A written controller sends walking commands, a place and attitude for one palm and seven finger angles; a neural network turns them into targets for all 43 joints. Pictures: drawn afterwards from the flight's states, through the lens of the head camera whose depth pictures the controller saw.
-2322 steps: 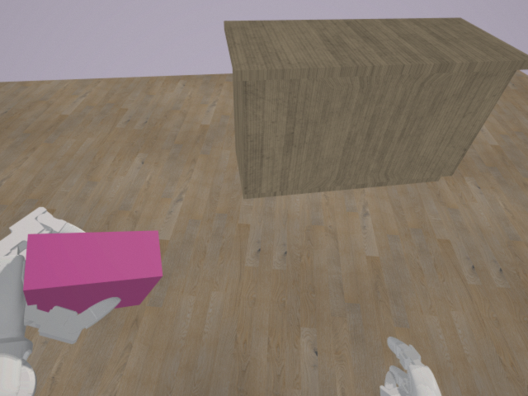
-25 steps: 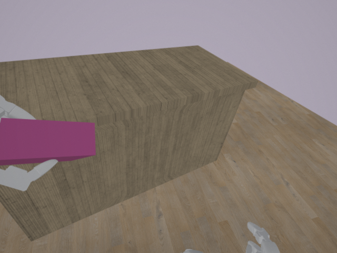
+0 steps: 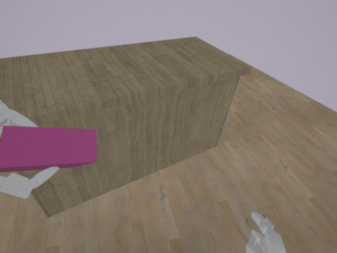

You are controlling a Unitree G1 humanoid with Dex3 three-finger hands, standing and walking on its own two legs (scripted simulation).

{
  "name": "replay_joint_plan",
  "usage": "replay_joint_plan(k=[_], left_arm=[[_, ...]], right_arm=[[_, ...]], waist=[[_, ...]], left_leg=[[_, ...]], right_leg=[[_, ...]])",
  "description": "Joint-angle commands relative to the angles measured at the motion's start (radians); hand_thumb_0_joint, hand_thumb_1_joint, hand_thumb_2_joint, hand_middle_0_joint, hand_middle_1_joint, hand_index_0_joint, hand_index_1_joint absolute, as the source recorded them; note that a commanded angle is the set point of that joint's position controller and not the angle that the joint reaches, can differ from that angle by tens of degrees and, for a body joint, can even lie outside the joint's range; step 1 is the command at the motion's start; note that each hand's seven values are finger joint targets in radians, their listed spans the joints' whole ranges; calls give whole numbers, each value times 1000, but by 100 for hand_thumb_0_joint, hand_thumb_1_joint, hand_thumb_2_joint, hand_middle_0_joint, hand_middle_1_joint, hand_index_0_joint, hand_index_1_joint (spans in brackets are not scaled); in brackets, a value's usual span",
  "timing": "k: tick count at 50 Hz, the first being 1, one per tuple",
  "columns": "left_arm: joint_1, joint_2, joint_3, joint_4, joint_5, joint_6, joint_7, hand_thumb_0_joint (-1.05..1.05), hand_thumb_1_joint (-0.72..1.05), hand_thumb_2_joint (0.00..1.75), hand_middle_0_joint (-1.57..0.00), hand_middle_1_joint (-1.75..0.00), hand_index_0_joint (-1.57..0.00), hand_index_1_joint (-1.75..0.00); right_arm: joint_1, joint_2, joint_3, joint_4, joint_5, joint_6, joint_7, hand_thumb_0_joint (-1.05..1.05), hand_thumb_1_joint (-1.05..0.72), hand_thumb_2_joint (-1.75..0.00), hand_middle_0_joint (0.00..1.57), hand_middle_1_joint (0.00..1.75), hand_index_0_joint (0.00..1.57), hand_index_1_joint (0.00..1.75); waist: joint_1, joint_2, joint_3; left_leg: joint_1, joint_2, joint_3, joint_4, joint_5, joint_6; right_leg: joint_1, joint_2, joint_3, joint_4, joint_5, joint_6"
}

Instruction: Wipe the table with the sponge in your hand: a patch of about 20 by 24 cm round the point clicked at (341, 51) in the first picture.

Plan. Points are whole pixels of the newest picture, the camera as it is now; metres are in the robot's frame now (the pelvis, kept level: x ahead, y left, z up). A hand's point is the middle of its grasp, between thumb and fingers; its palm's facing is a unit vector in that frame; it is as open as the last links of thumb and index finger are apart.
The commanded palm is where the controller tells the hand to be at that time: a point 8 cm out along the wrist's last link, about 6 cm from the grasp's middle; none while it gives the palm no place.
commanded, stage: stop stepping back and stand still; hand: left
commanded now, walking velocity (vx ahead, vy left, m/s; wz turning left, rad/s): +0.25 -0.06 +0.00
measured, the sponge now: (59, 151) +0.23 +0.21 +0.20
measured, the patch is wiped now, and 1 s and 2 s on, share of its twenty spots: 1.00 1.00 1.00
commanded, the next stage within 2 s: stand and wait in 0.40 s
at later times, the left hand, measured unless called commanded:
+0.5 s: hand (11, 165) +0.18 +0.25 +0.23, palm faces +0.49 -0.79 -0.37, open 9.8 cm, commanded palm +0.12 +0.28 +0.24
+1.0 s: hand (1, 164) +0.19 +0.27 +0.22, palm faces +0.49 -0.82 -0.30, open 9.8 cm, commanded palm +0.13 +0.31 +0.24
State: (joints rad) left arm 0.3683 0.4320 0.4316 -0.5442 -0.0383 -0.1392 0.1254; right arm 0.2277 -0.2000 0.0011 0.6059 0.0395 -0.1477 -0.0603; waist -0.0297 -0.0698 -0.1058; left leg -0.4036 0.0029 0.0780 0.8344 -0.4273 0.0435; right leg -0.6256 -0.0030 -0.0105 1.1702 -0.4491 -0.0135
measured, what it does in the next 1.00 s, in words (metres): steps on the spot: right foot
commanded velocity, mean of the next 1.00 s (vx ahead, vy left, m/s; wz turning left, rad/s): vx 0.03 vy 0.00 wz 0.00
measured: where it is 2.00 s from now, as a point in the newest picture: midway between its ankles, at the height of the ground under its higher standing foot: outside the picture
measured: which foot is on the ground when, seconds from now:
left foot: down 0.00-1.00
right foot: up 0.00-0.14, down 0.16-1.00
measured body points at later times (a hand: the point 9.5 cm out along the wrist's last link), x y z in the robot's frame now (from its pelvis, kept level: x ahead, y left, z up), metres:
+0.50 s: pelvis -0.03 -0.01 +0.01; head -0.06 -0.01 +0.46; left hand +0.15 +0.29 +0.25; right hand +0.13 -0.24 -0.06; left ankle -0.01 +0.11 -0.70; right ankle +0.04 -0.11 -0.70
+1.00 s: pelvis -0.01 +0.02 +0.04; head -0.03 +0.03 +0.49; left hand +0.16 +0.31 +0.23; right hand +0.19 -0.19 -0.03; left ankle -0.01 +0.12 -0.70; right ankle +0.04 -0.11 -0.70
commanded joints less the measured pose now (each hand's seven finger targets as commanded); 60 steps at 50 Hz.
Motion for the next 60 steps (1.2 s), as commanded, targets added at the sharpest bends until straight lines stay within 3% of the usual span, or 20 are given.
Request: replay_joint_plan(k=[1,4,6,7,8,9,10,13,16,18,20,24,26,27,29,31,33,40,48,60], left_arm=[[-141,118,40,-112,-17,-63,17,0,10,130,-120,-160,-120,-160],[-161,115,28,-110,-16,-52,12,0,10,130,-120,-160,-120,-160],[-119,105,22,-99,-15,-33,7,0,10,130,-120,-160,-120,-160],[-117,123,27,-116,-9,-30,2,0,10,130,-120,-160,-120,-160],[-107,137,24,-120,-4,-29,-3,0,10,130,-120,-160,-120,-160],[-182,174,54,-206,-21,-45,1,0,10,130,-120,-160,-120,-160],[-198,188,66,-237,-23,-59,-2,0,10,130,-120,-160,-120,-160],[-194,183,78,-307,-26,-60,-2,0,10,130,-120,-160,-120,-160],[-127,169,79,-286,-23,-56,38,0,10,130,-120,-160,-120,-160],[-68,132,73,-241,-34,-50,59,0,10,130,-120,-160,-120,-160],[-117,158,79,-218,-19,-43,57,0,10,130,-120,-160,-120,-160],[-56,108,32,-108,-18,-30,30,0,10,130,-120,-160,-120,-160],[-75,117,27,-151,-17,-41,21,0,10,130,-120,-160,-120,-160],[-69,125,31,-176,-19,-46,22,0,10,130,-120,-160,-120,-160],[-104,155,52,-277,-21,-55,26,0,10,130,-120,-160,-120,-160],[-62,147,59,-283,-16,-65,47,0,10,130,-120,-160,-120,-160],[-35,138,64,-282,-19,-72,67,0,10,130,-120,-160,-120,-160],[-60,80,1,-116,-11,-55,51,0,10,130,-120,-160,-120,-160],[-56,110,18,-204,-10,-61,60,0,10,130,-120,-160,-120,-160],[-42,85,-3,-199,-22,-55,52,0,10,130,-120,-160,-120,-160]], right_arm=[[-72,-121,-18,-94,9,-63,19,0,-90,-90,20,30,20,30],[-102,-147,-14,-126,-8,-53,7,0,-90,-90,20,30,20,30],[-105,-153,-16,-142,-11,-33,5,0,-90,-90,20,30,20,30],[-101,-147,-23,-156,-10,-23,7,0,-90,-90,20,30,20,30],[-112,-134,-29,-164,-4,-16,13,0,-90,-90,20,30,20,30],[-136,-122,-29,-175,1,-19,11,0,-90,-90,20,30,20,30],[-97,-136,-43,-134,3,-17,18,0,-90,-90,20,30,20,30],[-111,-100,-24,-124,-3,8,12,0,-90,-90,20,30,20,30],[-110,-109,-13,-129,-18,-15,-28,0,-90,-90,20,30,20,30],[-93,-157,-36,-160,-19,-27,-36,0,-90,-90,20,30,20,30],[-77,-128,-35,-143,-17,-41,-14,0,-90,-90,20,30,20,30],[-127,-143,-24,-133,-15,-31,1,0,-90,-90,20,30,20,30],[-132,-124,-41,-137,-17,-21,9,0,-90,-90,20,30,20,30],[-117,-128,-49,-122,-13,-15,11,0,-90,-90,20,30,20,30],[-129,-107,-32,-124,-15,-1,14,0,-90,-90,20,30,20,30],[-125,-118,-24,-125,-31,-2,-7,0,-90,-90,20,30,20,30],[-138,-152,-35,-163,-29,-13,-25,0,-90,-90,20,30,20,30],[-137,-127,-28,-132,-26,-29,-17,0,-90,-90,20,30,20,30],[-168,-125,-21,-151,-30,-18,-17,0,-90,-90,20,30,20,30],[-175,-124,-19,-166,-24,16,-12,0,-90,-90,20,30,20,30]], waist=[[4,169,118],[14,249,85],[42,161,25],[44,6,1],[28,-154,-18],[17,-152,-21],[9,-128,7],[-10,24,43],[-6,194,-24],[4,500,-26],[-7,294,23],[31,28,65],[14,-156,57],[10,-137,56],[-7,4,46],[-13,152,23],[23,389,15],[16,45,34],[32,170,-38],[33,161,-32]], left_leg=[[-25,293,-413,-518,-157,163],[-154,220,-274,-460,-201,102],[-215,135,-163,-231,-237,61],[-245,45,-68,59,-197,37],[-293,-32,-27,395,-123,10],[-299,1,-99,538,-45,-6],[-280,42,-171,559,-1,-10],[-22,116,-146,227,38,16],[198,36,-36,-281,7,26],[213,260,-430,-521,-139,135],[159,281,-485,-498,97,172],[-130,111,-170,-191,9,33],[-104,-1,-91,145,-53,-12],[-69,21,-127,203,1,-15],[49,83,-162,-4,-5,6],[174,64,-149,-347,53,18],[111,196,-359,-543,-29,65],[59,62,-189,-349,58,1],[137,101,-212,-445,316,1],[159,101,-186,-436,409,-18]], right_leg=[[-71,-64,63,-41,54,3],[272,-15,-56,-394,47,2],[497,36,-126,-591,124,-10],[530,-31,-35,-707,157,-53],[497,-225,286,-825,137,-152],[361,-358,507,-934,-30,-207],[265,-374,559,-962,-185,-235],[18,-312,277,-869,-145,-171],[71,-154,95,-615,-143,-105],[30,42,-80,-224,-105,7],[7,-6,39,-171,-56,20],[487,-34,43,-762,241,5],[315,-278,418,-982,-122,-115],[260,-312,468,-1008,-136,-156],[198,-305,354,-908,-48,-150],[196,-166,173,-737,-29,-79],[273,-1,4,-534,92,5],[372,-92,173,-826,134,-20],[464,-48,67,-720,391,1],[489,-48,66,-741,460,6]])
